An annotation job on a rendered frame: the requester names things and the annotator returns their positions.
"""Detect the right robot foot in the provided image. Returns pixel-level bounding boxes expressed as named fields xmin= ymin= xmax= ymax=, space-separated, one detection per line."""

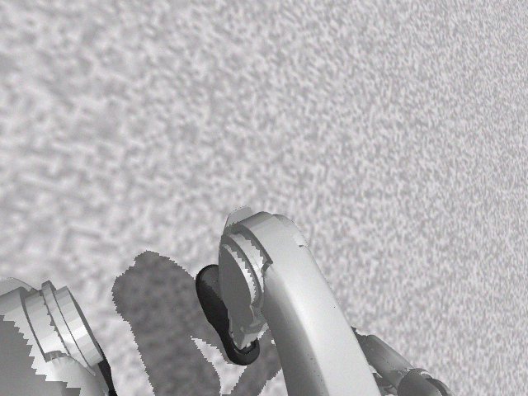
xmin=196 ymin=264 xmax=260 ymax=365

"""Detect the left robot foot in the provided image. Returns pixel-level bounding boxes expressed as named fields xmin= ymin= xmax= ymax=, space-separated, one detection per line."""
xmin=97 ymin=342 xmax=118 ymax=396

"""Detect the right robot arm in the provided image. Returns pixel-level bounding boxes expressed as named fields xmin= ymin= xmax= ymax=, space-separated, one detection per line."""
xmin=397 ymin=368 xmax=456 ymax=396

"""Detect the right robot hand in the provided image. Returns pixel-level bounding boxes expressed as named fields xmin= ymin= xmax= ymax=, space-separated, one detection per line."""
xmin=351 ymin=327 xmax=415 ymax=396

